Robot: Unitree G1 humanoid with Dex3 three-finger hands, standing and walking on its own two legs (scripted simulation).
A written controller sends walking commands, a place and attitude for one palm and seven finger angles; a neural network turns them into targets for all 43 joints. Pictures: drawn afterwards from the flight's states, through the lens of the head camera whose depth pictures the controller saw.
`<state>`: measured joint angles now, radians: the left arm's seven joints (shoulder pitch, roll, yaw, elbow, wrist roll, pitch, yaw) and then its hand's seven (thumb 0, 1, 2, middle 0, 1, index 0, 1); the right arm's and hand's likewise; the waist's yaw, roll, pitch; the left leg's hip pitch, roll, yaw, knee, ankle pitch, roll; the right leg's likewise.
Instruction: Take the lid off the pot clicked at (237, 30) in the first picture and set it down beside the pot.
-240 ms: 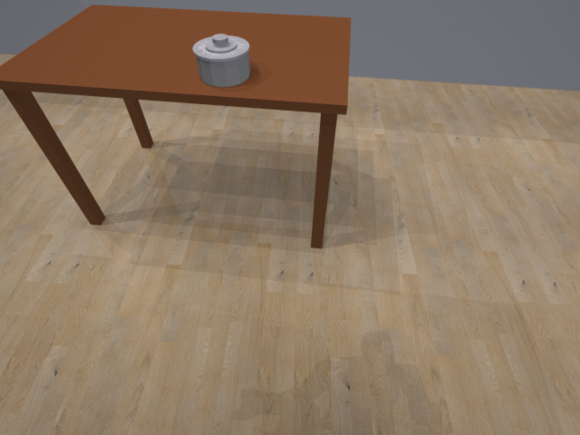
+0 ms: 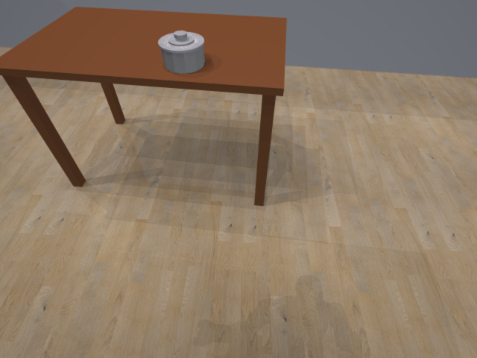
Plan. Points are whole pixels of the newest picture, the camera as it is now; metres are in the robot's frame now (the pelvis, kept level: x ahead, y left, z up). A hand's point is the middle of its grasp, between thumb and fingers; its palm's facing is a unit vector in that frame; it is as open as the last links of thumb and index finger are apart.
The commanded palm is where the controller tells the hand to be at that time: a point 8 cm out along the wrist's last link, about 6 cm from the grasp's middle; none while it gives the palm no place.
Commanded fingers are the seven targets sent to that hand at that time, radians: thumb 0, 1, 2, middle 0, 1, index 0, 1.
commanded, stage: look at it before walking up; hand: left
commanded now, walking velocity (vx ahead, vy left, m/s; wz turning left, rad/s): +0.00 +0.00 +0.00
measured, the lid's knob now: (180, 34) +1.13 +0.28 +0.05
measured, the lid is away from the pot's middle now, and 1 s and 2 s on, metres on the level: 0.00 0.00 0.00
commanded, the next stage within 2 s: walk to a spot facing it in 0.50 s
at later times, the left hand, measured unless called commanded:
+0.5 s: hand out of the picture +0.07 +0.25 -0.16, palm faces -0.02 -0.95 -0.32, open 7.4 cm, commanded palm none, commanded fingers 0.00 0.90 0.90 -0.20 -0.30 -0.20 -0.30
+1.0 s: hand out of the picture +0.00 +0.27 -0.21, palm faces +0.19 -0.96 -0.19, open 7.4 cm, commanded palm none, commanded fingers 0.00 0.90 0.90 -0.20 -0.30 -0.20 -0.30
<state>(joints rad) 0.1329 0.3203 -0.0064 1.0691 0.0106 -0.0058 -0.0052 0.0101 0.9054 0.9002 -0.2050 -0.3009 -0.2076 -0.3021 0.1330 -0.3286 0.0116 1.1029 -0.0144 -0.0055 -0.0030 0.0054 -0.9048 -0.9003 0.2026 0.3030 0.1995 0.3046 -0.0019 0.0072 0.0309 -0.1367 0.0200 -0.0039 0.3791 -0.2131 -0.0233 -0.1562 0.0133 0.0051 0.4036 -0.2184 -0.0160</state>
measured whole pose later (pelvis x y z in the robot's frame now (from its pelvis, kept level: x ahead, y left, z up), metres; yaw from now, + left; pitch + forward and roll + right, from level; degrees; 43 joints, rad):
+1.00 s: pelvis +0.05 +0.07 -0.02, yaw +11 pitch -1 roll -1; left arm 0.32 0.25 0.05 1.05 0.02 0.01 -0.01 0.01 0.91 0.90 -0.20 -0.30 -0.21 -0.30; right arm 0.32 -0.22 -0.03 1.02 -0.02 -0.02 0.03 0.00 -0.91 -0.90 0.20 0.30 0.20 0.30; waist -0.02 -0.05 0.05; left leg -0.34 0.01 0.10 0.67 -0.30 0.05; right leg -0.22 -0.12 -0.09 0.81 -0.50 0.04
